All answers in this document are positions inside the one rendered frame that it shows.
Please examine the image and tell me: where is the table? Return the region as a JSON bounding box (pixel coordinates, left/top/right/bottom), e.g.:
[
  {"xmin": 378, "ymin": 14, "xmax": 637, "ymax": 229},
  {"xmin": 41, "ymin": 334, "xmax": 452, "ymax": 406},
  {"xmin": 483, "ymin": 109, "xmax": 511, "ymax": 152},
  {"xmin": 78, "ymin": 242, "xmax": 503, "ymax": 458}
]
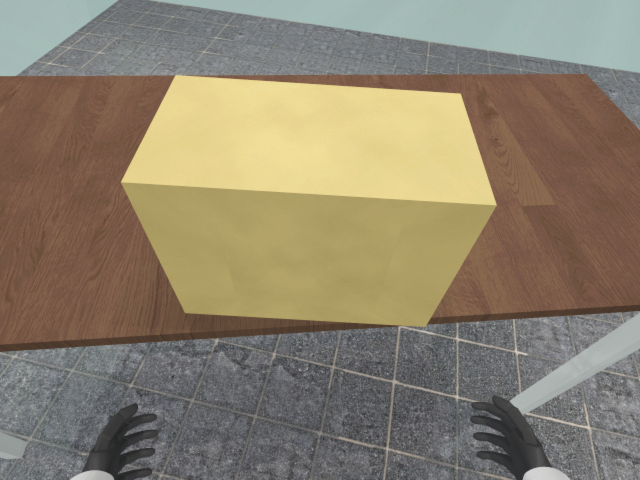
[{"xmin": 0, "ymin": 74, "xmax": 640, "ymax": 459}]

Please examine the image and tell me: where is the carton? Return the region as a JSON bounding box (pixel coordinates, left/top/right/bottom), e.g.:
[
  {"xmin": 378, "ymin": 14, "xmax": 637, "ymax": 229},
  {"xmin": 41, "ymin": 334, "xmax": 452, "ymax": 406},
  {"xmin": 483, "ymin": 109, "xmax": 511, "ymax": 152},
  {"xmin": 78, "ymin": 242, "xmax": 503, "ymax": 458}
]
[{"xmin": 121, "ymin": 75, "xmax": 497, "ymax": 327}]

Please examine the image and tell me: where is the robot right hand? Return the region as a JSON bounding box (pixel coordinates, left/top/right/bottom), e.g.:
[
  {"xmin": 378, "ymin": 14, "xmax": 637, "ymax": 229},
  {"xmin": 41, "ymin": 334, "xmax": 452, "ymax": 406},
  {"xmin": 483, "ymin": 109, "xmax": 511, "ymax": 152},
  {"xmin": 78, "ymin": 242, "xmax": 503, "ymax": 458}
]
[{"xmin": 470, "ymin": 395, "xmax": 552, "ymax": 480}]

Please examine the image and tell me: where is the robot left hand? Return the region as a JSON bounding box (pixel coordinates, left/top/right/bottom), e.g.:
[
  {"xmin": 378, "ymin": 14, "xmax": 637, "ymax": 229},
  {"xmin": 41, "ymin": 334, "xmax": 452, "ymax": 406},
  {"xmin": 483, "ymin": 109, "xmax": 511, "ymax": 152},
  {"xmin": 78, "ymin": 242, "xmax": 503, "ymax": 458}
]
[{"xmin": 81, "ymin": 403, "xmax": 158, "ymax": 480}]

